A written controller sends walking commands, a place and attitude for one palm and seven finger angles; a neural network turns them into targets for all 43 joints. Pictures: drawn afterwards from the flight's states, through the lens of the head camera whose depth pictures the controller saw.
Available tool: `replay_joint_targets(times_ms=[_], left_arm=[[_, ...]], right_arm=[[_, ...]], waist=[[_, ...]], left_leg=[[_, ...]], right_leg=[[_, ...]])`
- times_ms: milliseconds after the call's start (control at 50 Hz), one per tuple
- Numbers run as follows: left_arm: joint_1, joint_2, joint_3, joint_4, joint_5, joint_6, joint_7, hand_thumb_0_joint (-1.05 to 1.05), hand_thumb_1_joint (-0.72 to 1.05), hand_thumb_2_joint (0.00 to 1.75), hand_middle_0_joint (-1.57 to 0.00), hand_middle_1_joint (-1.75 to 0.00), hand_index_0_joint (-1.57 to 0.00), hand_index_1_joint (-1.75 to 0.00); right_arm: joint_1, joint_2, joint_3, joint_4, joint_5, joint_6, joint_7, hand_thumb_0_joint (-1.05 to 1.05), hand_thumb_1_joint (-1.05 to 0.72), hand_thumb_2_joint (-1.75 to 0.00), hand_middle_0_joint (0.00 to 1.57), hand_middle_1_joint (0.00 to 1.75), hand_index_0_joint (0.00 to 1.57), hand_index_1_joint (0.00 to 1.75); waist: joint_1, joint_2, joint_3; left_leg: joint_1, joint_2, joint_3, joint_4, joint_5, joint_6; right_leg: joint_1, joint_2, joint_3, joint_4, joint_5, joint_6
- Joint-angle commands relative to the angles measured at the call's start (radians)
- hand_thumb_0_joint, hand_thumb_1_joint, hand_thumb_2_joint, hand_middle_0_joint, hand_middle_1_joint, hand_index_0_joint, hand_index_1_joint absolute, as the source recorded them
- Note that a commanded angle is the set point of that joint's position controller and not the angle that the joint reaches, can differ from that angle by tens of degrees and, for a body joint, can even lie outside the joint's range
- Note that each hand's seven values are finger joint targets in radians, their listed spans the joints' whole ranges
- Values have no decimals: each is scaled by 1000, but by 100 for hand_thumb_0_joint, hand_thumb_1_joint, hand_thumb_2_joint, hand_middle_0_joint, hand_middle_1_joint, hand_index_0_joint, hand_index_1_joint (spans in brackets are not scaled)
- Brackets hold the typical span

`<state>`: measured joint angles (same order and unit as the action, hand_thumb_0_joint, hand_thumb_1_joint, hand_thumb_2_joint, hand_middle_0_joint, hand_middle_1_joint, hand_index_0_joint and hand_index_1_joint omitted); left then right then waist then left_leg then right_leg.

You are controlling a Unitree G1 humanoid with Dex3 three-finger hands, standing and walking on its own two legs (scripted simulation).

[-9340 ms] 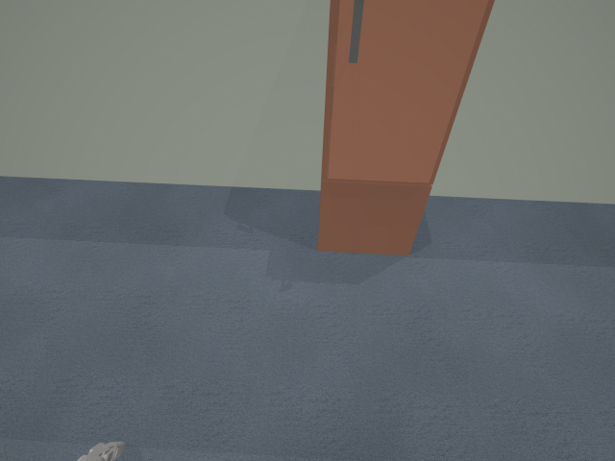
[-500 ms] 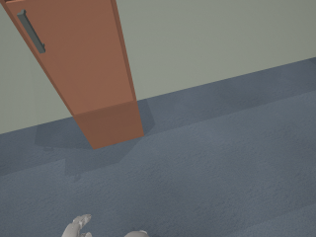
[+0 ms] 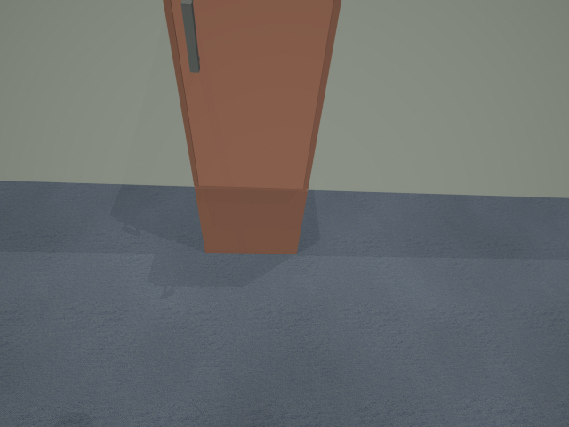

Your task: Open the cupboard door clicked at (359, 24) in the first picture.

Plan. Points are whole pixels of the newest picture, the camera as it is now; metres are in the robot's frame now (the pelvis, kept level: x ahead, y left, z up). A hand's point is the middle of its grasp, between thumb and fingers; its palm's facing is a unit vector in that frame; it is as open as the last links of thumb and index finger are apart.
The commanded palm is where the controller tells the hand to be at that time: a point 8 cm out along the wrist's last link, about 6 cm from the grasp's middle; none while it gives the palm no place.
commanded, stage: take the last steps up to it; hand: left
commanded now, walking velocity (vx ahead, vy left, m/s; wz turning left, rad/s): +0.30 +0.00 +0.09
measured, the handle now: (192, 35) +0.84 +0.30 +0.15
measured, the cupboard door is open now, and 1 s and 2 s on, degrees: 0 0 0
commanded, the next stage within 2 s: come to a stop and stand still in 0.96 s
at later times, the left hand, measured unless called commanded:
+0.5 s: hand out of the picture +0.12 +0.13 -0.16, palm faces +0.13 -0.96 -0.23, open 7.2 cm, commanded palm none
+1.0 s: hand (174, 389) +0.20 +0.20 -0.18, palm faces +0.15 -0.98 -0.14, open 7.4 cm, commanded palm none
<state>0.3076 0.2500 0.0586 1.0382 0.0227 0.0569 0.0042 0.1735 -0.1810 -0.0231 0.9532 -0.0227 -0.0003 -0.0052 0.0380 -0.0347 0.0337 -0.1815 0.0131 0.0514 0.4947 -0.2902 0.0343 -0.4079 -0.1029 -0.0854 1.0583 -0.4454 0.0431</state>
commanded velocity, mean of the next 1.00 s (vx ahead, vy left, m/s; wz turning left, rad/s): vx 0.26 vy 0.02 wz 0.03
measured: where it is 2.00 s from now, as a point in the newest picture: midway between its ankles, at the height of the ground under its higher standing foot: (251, 419)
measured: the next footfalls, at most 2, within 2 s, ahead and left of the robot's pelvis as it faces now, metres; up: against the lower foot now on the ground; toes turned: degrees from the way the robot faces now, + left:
right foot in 0.32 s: +0.15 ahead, -0.14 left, +0.00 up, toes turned -6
left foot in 0.84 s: +0.33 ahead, +0.13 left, +0.00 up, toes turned +14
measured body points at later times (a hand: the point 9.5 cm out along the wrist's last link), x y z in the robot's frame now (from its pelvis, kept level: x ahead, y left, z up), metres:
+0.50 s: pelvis +0.10 -0.05 +0.00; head +0.09 -0.07 +0.45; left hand +0.11 +0.19 -0.14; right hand +0.07 -0.28 -0.17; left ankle +0.08 +0.09 -0.66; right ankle +0.11 -0.13 -0.74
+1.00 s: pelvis +0.27 +0.04 +0.00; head +0.28 +0.06 +0.44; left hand +0.20 +0.25 -0.17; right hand +0.38 -0.18 -0.14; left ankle +0.29 +0.12 -0.74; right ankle +0.22 -0.09 -0.66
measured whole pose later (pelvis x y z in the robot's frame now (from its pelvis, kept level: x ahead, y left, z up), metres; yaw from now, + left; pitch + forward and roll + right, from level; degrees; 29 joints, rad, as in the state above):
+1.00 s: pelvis +0.27 +0.04 +0.00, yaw +3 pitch -2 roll +0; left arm 0.36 0.15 0.05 1.14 0.02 -0.02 0.01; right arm 0.16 -0.14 -0.06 1.00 -0.01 -0.08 -0.03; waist 0.03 -0.03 0.06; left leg -0.25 0.04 0.19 0.52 -0.24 0.06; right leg -0.42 -0.11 -0.08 1.15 -0.41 0.00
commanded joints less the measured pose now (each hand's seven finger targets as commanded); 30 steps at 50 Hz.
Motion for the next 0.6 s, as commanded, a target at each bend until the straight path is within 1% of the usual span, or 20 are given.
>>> replay_joint_targets(times_ms=[0,80,140,180,220,240,260,280,300,320,340,360,380,400,420,440,480,500,560,580], left_arm=[[-47,35,-1,-76,7,-53,-18,0,90,90,-20,-30,-20,-30],[-78,15,-4,-86,7,-55,-18,0,90,90,-20,-30,-20,-30],[-135,8,-5,-104,4,-61,-22,0,90,90,-20,-30,-20,-30],[-140,-7,-6,-108,2,-68,-24,0,90,90,-20,-30,-20,-30],[-121,-16,-5,-99,1,-76,-24,0,90,90,-20,-30,-20,-30],[-92,-11,0,-86,0,-82,-24,0,90,90,-20,-30,-20,-30],[-11,-11,4,-56,2,-89,-23,0,90,90,-20,-30,-20,-30],[81,22,13,-20,6,-100,-17,0,90,90,-20,-30,-20,-30],[187,106,28,12,15,-115,-7,0,90,90,-20,-30,-20,-30],[262,175,40,24,4,-112,2,0,90,90,-20,-30,-20,-30],[231,156,37,13,-5,-103,10,0,90,90,-20,-30,-20,-30],[160,125,35,2,-6,-111,11,0,90,90,-20,-30,-20,-30],[103,83,24,-6,-5,-112,13,0,90,90,-20,-30,-20,-30],[57,44,11,-19,-6,-114,15,0,90,90,-20,-30,-20,-30],[44,11,1,-20,-6,-120,16,0,90,90,-20,-30,-20,-30],[50,-6,1,-15,-5,-125,18,0,90,90,-20,-30,-20,-30],[75,-13,-6,0,-3,-133,17,0,90,90,-20,-30,-20,-30],[92,-16,-8,10,-4,-137,17,0,90,90,-20,-30,-20,-30],[133,-9,-7,32,-2,-148,18,0,90,90,-20,-30,-20,-30],[149,-7,-6,43,0,-150,18,0,90,90,-20,-30,-20,-30]], right_arm=[[121,-163,-37,4,5,-32,-16,0,-90,-90,20,30,20,30],[177,-146,-47,33,4,-41,-18,0,-90,-90,20,30,20,30],[202,-149,-50,50,0,-43,-17,0,-90,-90,20,30,20,30],[200,-155,-49,60,-4,-43,-17,0,-90,-90,20,30,20,30],[201,-153,-49,72,-5,-42,-16,0,-90,-90,20,30,20,30],[199,-147,-48,81,-5,-42,-16,0,-90,-90,20,30,20,30],[189,-139,-44,86,-3,-41,-17,0,-90,-90,20,30,20,30],[189,-116,-40,91,2,-44,-15,0,-90,-90,20,30,20,30],[203,-56,-30,78,12,-50,-7,0,-90,-90,20,30,20,30],[163,-56,-29,37,9,-45,-2,0,-90,-90,20,30,20,30],[128,-94,-43,26,4,-36,3,0,-90,-90,20,30,20,30],[124,-82,-47,44,0,-33,8,0,-90,-90,20,30,20,30],[119,-78,-50,54,-1,-29,11,0,-90,-90,20,30,20,30],[140,-64,-52,69,-4,-21,16,0,-90,-90,20,30,20,30],[167,-42,-49,86,-6,-12,18,0,-90,-90,20,30,20,30],[200,-18,-49,102,-6,-7,20,0,-90,-90,20,30,20,30],[215,-2,-47,106,-8,0,23,0,-90,-90,20,30,20,30],[199,-6,-46,100,-8,1,24,0,-90,-90,20,30,20,30],[127,-13,-49,68,-4,-5,31,0,-90,-90,20,30,20,30],[94,-11,-47,58,-4,-9,33,0,-90,-90,20,30,20,30]], waist=[[-56,171,39],[-62,151,68],[-77,167,89],[-72,176,79],[-61,169,73],[-41,142,65],[-6,107,29],[32,28,-3],[70,-185,-56],[92,-307,-42],[79,-173,24],[54,-206,55],[25,-142,98],[-5,-90,115],[-27,-48,115],[-42,-20,98],[-49,-56,88],[-42,-75,90],[-31,-65,101],[-21,-67,105]], left_leg=[[72,218,-240,-310,22,117],[82,239,-250,-335,-13,148],[62,249,-264,-339,-38,157],[49,251,-256,-317,-26,157],[12,242,-235,-275,11,145],[-36,231,-224,-232,14,129],[-72,196,-190,-149,1,100],[-151,132,-133,-7,-34,61],[-325,25,-14,260,-150,10],[-463,-21,1,486,-322,-3],[-483,25,-59,599,-277,2],[-494,55,-81,660,-164,6],[-491,77,-75,689,-98,-2],[-450,97,-74,683,-26,-12],[-411,102,-64,667,22,-24],[-389,99,-54,655,55,-30],[-399,98,-30,620,104,-49],[-414,103,-25,600,122,-56],[-464,118,-16,520,149,-63],[-472,121,-7,473,142,-64]], right_leg=[[-173,-12,25,44,105,13],[-188,-23,26,-74,115,21],[-146,-22,19,-210,108,19],[-85,-12,5,-314,98,14],[9,15,-16,-405,116,8],[100,28,-21,-461,155,5],[221,45,-34,-547,209,1],[374,17,12,-619,207,-12],[537,-185,261,-725,50,-74],[532,-362,555,-875,-64,-159],[428,-380,553,-937,-224,-190],[338,-337,529,-956,-294,-172],[261,-324,480,-959,-279,-167],[198,-284,363,-952,-182,-143],[156,-245,276,-951,-86,-130],[161,-217,206,-943,-7,-125],[175,-182,114,-940,110,-117],[194,-178,97,-943,148,-122],[249,-191,87,-947,213,-154],[271,-193,86,-939,241,-161]])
